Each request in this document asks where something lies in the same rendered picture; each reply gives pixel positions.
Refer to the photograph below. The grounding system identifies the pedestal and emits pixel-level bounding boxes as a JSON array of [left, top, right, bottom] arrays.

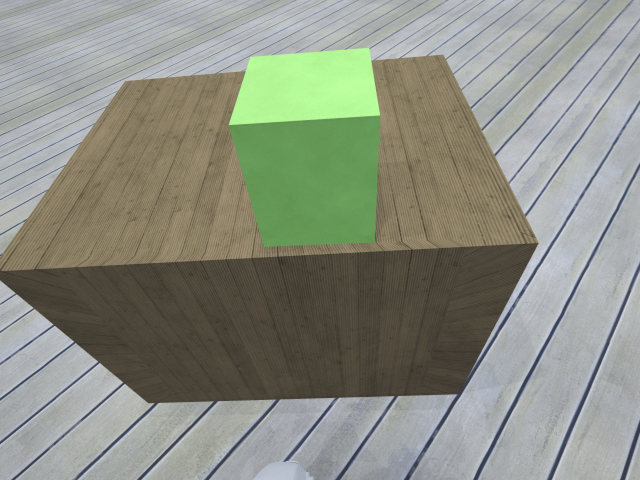
[[0, 55, 539, 403]]

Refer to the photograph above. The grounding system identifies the carton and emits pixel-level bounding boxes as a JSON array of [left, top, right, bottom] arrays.
[[229, 48, 380, 247]]

